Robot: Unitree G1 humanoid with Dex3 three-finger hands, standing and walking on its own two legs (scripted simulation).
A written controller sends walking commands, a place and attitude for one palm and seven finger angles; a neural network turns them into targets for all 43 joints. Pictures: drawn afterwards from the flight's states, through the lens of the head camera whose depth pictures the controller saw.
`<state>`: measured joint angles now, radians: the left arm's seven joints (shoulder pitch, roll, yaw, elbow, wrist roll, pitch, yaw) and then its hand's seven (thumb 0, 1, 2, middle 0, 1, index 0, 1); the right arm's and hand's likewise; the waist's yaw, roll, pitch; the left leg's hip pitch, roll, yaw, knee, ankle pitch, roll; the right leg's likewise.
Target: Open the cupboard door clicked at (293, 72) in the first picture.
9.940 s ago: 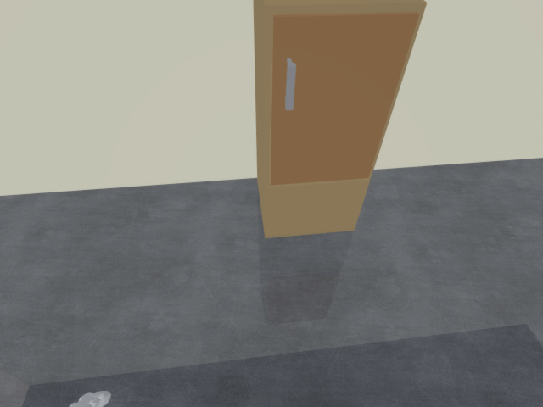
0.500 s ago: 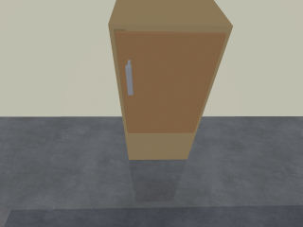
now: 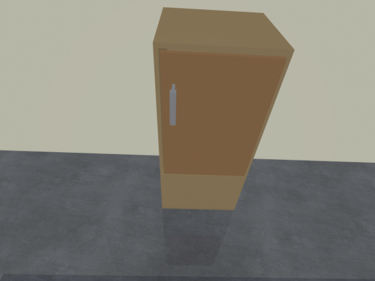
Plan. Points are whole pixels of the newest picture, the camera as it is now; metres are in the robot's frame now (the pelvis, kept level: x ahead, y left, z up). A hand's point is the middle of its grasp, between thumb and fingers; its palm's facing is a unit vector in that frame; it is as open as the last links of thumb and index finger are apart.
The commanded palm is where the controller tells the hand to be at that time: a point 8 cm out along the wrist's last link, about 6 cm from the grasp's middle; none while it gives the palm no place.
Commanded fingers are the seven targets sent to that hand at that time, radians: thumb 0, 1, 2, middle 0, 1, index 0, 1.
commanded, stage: shuffle to correct the standing spot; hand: left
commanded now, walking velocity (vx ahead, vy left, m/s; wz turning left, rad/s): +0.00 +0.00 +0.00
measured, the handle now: (173, 104) +0.66 +0.09 +0.02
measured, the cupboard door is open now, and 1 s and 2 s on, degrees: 0 0 0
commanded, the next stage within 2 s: come to a stop and stand still in 1.26 s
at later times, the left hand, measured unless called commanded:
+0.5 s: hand out of the picture -0.11 +0.14 -0.17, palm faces +0.11 -0.98 -0.16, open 7.4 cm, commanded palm none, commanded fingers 0.00 0.90 0.90 -0.20 -0.30 -0.20 -0.30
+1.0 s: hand out of the picture +0.10 +0.13 -0.16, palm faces -0.04 -0.98 -0.20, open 7.3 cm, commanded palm none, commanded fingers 0.00 0.90 0.90 -0.20 -0.30 -0.20 -0.30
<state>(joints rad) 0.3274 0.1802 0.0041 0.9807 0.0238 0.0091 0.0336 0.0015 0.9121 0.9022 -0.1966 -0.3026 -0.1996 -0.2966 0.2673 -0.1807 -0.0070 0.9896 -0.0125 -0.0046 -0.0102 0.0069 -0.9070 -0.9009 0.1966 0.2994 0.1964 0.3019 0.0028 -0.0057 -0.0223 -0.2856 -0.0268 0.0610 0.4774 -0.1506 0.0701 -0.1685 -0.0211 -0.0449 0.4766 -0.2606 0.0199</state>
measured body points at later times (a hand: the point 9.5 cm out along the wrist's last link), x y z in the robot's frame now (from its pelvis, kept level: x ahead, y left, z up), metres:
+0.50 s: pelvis -0.02 -0.02 +0.01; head -0.05 +0.00 +0.45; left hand -0.12 +0.19 -0.16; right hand -0.02 -0.25 -0.14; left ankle +0.01 +0.07 -0.68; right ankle -0.01 -0.12 -0.74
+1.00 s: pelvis +0.03 -0.06 +0.01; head +0.04 -0.07 +0.46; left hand +0.10 +0.18 -0.14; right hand -0.07 -0.26 -0.15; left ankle +0.01 +0.08 -0.74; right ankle +0.11 -0.22 -0.71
